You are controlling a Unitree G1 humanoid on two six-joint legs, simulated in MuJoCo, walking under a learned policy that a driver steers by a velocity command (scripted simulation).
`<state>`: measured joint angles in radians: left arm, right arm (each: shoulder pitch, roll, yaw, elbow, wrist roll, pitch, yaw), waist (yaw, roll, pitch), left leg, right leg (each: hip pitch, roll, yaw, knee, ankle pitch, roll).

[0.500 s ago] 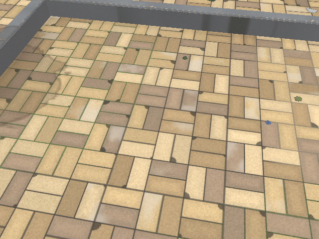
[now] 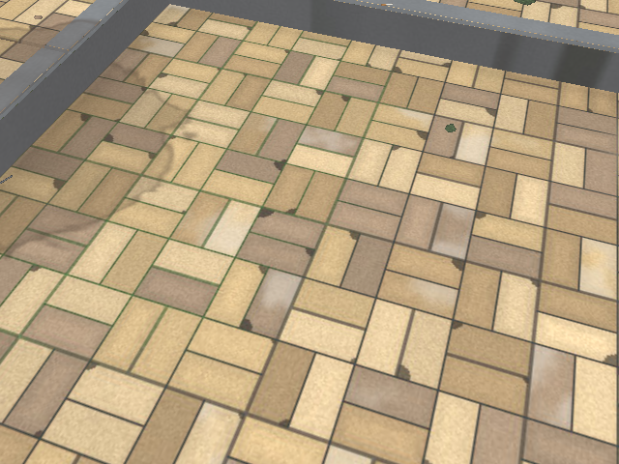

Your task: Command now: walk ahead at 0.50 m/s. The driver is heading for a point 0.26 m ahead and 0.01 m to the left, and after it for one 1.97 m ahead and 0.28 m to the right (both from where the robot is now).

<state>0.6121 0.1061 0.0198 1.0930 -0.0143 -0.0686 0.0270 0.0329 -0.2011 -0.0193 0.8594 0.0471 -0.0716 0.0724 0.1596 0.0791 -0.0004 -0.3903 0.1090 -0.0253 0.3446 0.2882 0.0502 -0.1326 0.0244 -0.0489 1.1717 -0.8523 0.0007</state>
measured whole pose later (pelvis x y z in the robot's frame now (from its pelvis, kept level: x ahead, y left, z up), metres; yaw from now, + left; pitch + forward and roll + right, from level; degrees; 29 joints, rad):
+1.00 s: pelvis +0.53 +0.00 -0.04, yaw +0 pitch +3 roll -1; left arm 0.42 0.22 0.08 1.03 -0.02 -0.07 0.01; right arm -0.05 -0.21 -0.05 0.88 0.02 -0.09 0.03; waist 0.08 0.02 -0.01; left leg -0.50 0.03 0.03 0.48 -0.05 0.09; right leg 0.04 0.00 -0.04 0.32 -0.41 0.01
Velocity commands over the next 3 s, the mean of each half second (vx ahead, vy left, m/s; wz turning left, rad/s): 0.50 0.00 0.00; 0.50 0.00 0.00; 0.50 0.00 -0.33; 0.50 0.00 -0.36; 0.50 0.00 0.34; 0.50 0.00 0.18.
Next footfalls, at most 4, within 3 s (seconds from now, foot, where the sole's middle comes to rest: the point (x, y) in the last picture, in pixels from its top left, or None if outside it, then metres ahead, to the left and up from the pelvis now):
0.44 right None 0.41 -0.13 -0.81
1.00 left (320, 374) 0.70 0.11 -0.81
1.60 right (432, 292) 0.98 -0.15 -0.81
2.12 left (409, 190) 1.35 -0.06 -0.81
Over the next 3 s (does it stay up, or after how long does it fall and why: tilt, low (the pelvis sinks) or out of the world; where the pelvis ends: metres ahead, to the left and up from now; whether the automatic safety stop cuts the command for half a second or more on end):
stays up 1.60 -0.22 -0.02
